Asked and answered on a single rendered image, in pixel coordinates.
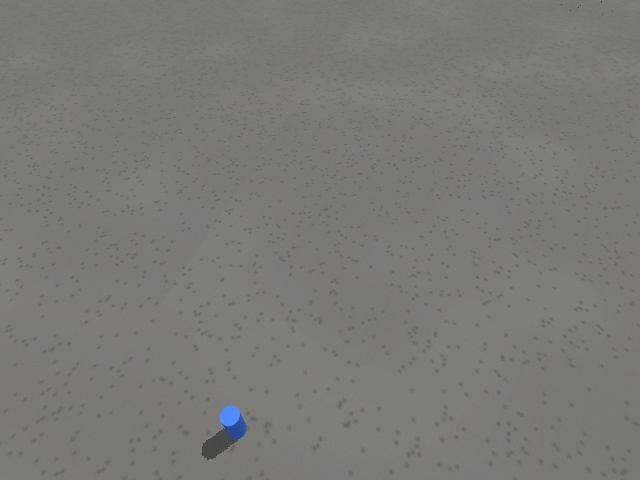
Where can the can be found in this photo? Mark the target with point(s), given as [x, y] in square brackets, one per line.
[233, 422]

